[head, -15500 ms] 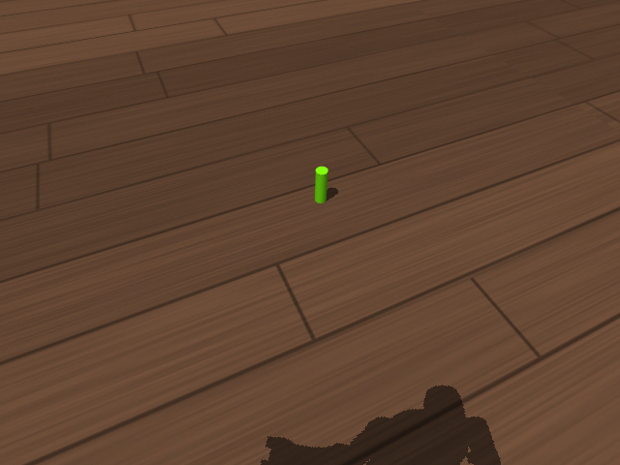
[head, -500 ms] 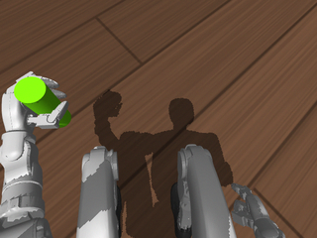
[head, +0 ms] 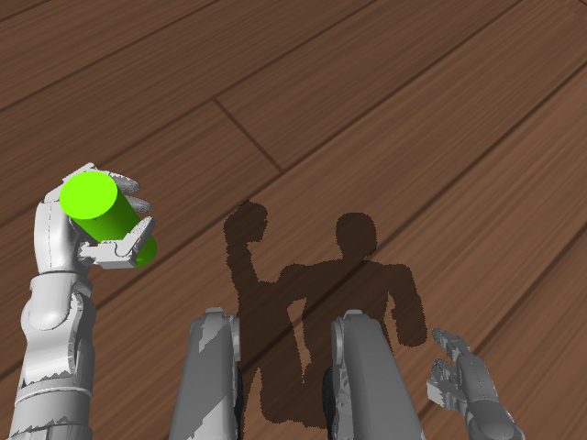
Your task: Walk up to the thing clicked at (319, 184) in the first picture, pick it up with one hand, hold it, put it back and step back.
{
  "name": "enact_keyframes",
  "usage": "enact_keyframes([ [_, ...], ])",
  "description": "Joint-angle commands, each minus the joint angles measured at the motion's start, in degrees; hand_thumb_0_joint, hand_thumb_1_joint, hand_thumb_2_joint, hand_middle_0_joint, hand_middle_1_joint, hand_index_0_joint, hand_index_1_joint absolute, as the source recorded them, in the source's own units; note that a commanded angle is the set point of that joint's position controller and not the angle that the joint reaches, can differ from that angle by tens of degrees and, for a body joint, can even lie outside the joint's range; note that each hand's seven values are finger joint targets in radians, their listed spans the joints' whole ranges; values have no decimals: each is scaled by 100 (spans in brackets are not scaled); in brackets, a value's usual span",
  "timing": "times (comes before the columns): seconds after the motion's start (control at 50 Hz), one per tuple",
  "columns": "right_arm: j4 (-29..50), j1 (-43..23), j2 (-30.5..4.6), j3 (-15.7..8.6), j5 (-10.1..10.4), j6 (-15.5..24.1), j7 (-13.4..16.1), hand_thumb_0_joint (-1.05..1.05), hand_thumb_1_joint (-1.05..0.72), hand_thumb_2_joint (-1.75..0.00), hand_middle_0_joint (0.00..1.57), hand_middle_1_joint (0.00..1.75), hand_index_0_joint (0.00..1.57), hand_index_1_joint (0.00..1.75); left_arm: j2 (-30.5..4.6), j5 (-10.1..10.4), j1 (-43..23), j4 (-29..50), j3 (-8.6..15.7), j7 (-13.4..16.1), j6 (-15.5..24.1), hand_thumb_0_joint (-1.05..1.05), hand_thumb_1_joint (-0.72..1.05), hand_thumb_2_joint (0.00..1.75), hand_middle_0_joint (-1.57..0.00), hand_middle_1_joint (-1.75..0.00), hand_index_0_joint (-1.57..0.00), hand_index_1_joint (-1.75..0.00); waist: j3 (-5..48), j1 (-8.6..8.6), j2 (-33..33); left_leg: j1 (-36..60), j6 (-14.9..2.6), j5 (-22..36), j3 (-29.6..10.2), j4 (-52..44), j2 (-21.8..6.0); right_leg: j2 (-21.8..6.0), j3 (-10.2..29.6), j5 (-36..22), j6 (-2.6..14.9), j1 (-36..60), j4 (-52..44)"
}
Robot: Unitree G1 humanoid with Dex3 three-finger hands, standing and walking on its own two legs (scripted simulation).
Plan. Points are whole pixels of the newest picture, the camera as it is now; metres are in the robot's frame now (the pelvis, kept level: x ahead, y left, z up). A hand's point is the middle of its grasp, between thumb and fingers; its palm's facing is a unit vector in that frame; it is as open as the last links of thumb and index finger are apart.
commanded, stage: lift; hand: left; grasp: from the side
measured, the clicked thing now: (117, 227) +0.37 +0.23 +0.00
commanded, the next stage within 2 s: hold in 1.30 s
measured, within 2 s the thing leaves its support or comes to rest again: neither
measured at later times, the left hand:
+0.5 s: hand (68, 168) +0.37 +0.21 +0.15, palm faces +0.14 -0.99 -0.04, open 7.3 cm
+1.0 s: hand (51, 125) +0.37 +0.20 +0.20, palm faces +0.14 -0.99 -0.02, open 7.3 cm
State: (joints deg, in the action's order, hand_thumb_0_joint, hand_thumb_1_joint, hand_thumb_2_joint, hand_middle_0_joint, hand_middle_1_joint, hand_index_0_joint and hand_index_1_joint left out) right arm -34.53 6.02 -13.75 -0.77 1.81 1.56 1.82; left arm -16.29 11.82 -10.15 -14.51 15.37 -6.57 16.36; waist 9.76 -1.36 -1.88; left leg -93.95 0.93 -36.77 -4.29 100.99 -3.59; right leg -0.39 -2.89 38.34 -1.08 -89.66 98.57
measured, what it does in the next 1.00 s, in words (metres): rises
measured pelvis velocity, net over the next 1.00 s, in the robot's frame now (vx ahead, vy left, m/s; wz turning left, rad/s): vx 0.04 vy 0.00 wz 0.05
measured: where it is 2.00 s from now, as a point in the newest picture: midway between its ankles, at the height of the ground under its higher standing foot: (284, 430)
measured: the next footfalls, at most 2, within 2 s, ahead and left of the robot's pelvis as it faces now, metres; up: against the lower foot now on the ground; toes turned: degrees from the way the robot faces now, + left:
none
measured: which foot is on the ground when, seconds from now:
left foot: down 0.00-1.00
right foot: down 0.00-1.00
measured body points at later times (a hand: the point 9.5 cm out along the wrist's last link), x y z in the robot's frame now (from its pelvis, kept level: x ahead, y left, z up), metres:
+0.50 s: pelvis +0.03 +0.01 +0.12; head +0.13 +0.03 +0.56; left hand +0.35 +0.27 +0.15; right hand +0.18 -0.24 +0.02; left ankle +0.07 +0.13 -0.50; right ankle +0.06 -0.13 -0.50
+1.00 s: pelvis +0.04 +0.00 +0.17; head +0.11 +0.02 +0.62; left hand +0.36 +0.25 +0.21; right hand +0.19 -0.23 +0.06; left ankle +0.07 +0.13 -0.50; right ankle +0.06 -0.13 -0.50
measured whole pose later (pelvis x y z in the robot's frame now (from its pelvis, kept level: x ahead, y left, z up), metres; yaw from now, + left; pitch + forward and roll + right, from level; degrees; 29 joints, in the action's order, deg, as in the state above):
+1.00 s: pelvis +0.04 +0.00 +0.17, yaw +3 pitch +12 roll -2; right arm -37.3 12.6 -12.3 0.4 0.3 3.0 2.5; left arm -12.4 9.7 -7.5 -23.8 8.7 -3.8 18.9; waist 3.5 -1.6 -0.9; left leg -44.8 0.7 -26.2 -1.1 59.3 -3.1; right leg -0.9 -2.1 26.9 -1.3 -41.1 56.5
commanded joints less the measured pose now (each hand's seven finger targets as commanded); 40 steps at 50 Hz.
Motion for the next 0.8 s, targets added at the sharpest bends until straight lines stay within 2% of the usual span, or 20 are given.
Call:
enact_keyframes([
  [0.0, 566, 470, -866, -327, 64, 271, 159, 0, -89, -89, 20, 30, 20, 30, -979, 143, -1194, 1804, 249, 212, 429, 0, 43, 124, -123, -134, -125, -132, 3095, -146, -389, 3246, -182, 1252, 8, -1891, 180, 134, 48, -1544, 213, 2123, -1910],
  [0.02, 531, 540, -845, -315, 59, 282, 168, 0, -88, -89, 20, 30, 20, 30, -1074, 136, -1102, 1806, 368, 257, 415, 0, 44, 124, -122, -133, -124, -132, 3099, -129, -290, 3333, -201, 1529, 20, -1926, 174, 139, 46, -1806, 196, 2335, -1988],
  [0.06, 487, 575, -814, -287, 43, 322, 162, 0, -89, -89, 20, 30, 20, 30, -908, 117, -1140, 1770, 144, 249, 419, 0, 40, 123, -123, -133, -125, -132, 2924, -143, -442, 3680, -178, 1697, 13, -2130, 170, 138, 43, -1895, 212, 2396, -2129],
  [0.1, 490, 630, -816, -305, 36, 328, 182, 0, -89, -89, 20, 30, 20, 30, -930, 35, -1024, 1511, 147, 296, 369, 0, 40, 124, -124, -135, -127, -134, 2768, -162, -364, 3921, -175, 1836, 14, -2367, 166, 138, 22, -2025, 210, 2687, -2368],
  [0.16, 450, 646, -793, -273, 23, 350, 162, 0, -88, -89, 20, 30, 20, 30, -928, -8, -1186, 1357, 130, 309, 410, 0, 44, 123, -124, -134, -127, -133, 2416, -121, -536, 4167, -126, 1670, -6, -2758, 164, 123, 2, -1852, 241, 2784, -2630],
  [0.18, 487, 637, -783, -265, 31, 366, 156, 0, -88, -89, 20, 30, 20, 30, -752, -13, -1236, 1348, -75, 280, 423, 0, 44, 123, -126, -135, -128, -133, 2282, -154, -480, 4258, -110, 1562, -28, -2911, 156, 119, -13, -1778, 242, 2834, -2735],
  [0.2, 476, 667, -807, -276, 26, 375, 148, 0, -88, -89, 20, 30, 20, 30, -802, -26, -1223, 1282, -18, 270, 441, 0, 42, 123, -127, -135, -129, -134, 2220, -156, -487, 4351, -97, 1514, -60, -3043, 145, 115, -33, -1745, 245, 2887, -2803],
  [0.24, 475, 695, -788, -250, 26, 406, 141, 0, -88, -89, 20, 30, 20, 30, -862, -2, -1305, 1303, 10, 241, 483, 0, 40, 121, -125, -133, -128, -132, 2245, -124, -569, 4617, -86, 1636, -36, -3243, 159, 106, -34, -1868, 241, 3160, -2998],
  [0.26, 493, 685, -807, -254, 26, 411, 124, 0, -89, -89, 20, 30, 20, 30, -862, -12, -1170, 1251, 23, 237, 492, 0, 41, 121, -125, -133, -127, -131, 2232, -39, -546, 4754, -69, 1687, -58, -3347, 144, 104, -48, -1881, 245, 3231, -3040],
  [0.3, 497, 708, -803, -241, 10, 413, 109, 0, -89, -89, 20, 30, 20, 30, -748, -14, -1274, 1362, -176, 183, 559, 0, 39, 120, -126, -133, -128, -132, 2240, -89, -638, 5046, -49, 1867, -28, -3504, 149, 107, -50, -2009, 244, 3383, -3214],
  [0.32, 479, 723, -816, -248, 7, 423, 110, 0, -89, -89, 20, 30, 20, 30, -731, 8, -1170, 1172, -78, 187, 558, 0, 40, 120, -126, -133, -128, -132, 2157, -77, -550, 5126, -40, 1869, -72, -3602, 127, 114, -78, -2003, 240, 3426, -3255],
  [0.44, 483, 727, -713, -193, -19, 429, 121, 0, -90, -89, 20, 30, 20, 30, -754, 14, -1248, 1187, -27, 280, 684, 0, 36, 120, -124, -132, -126, -131, 1989, -70, -312, 5185, -99, 1910, 134, -3896, 203, 95, 8, -2191, 208, 4197, -3783],
  [0.48, 493, 659, -731, -209, -42, 438, 116, 0, -89, -89, 20, 30, 20, 30, -687, -40, -1297, 1256, -157, 292, 739, 0, 39, 121, -123, -131, -125, -130, 1896, -62, -404, 5379, -82, 1743, 127, -4092, 203, 100, -13, -2025, 220, 4126, -3876],
  [0.54, 447, 768, -746, -213, -53, 446, 139, 0, -90, -89, 20, 30, 20, 30, -599, -15, -1273, 1151, -216, 278, 764, 0, 41, 121, -125, -132, -127, -131, 2047, -135, -312, 5737, -60, 2115, 76, -4235, 173, 124, -74, -2323, 218, 4380, -3976],
  [0.56, 435, 812, -732, -194, -53, 433, 145, 0, -90, -90, 20, 30, 20, 30, -639, 0, -1324, 1254, -214, 278, 771, 0, 39, 120, -124, -131, -126, -131, 2080, -82, -376, 5828, -54, 2327, 122, -4252, 185, 117, -52, -2504, 214, 4532, -4036],
  [0.6, 419, 848, -738, -195, -68, 413, 156, 0, -90, -90, 20, 30, 20, 30, -576, -33, -1227, 1118, -297, 272, 743, 0, 40, 121, -124, -132, -126, -132, 1971, -113, -281, 5972, -58, 2514, 130, -4347, 171, 137, -59, -2658, 212, 4676, -4155],
  [0.66, 388, 811, -689, -182, -81, 397, 168, 0, -90, -90, 20, 30, 20, 30, -540, -81, -1246, 1019, -265, 356, 729, 0, 38, 121, -124, -132, -125, -132, 1752, -97, -167, 5960, -74, 2367, 177, -4515, 181, 124, -35, -2594, 195, 4864, -4351],
  [0.72, 386, 743, -664, -160, -86, 412, 161, 0, -90, -90, 20, 30, 20, 30, -411, -54, -1472, 985, -384, 363, 754, 0, 37, 122, -125, -134, -126, -133, 1491, -131, -235, 6088, -67, 2219, 196, -4710, 177, 120, -27, -2469, 185, 4904, -4545],
  [0.76, 355, 750, -671, -178, -99, 401, 169, 0, -90, -90, 20, 30, 20, 30, -602, -75, -1478, 963, -223, 358, 779, 0, 38, 122, -124, -133, -125, -132, 1503, -67, -307, 6115, -59, 2161, 184, -4830, 189, 111, -35, -2410, 191, 5031, -4622],
  [0.78, 368, 754, -655, -169, -112, 389, 162, 0, -89, -89, 20, 30, 20, 30, -549, -86, -1388, 898, -261, 342, 791, 0, 37, 121, -122, -131, -124, -131, 1537, -70, -290, 6237, -54, 2218, 195, -4884, 182, 114, -33, -2460, 191, 5118, -4669],
])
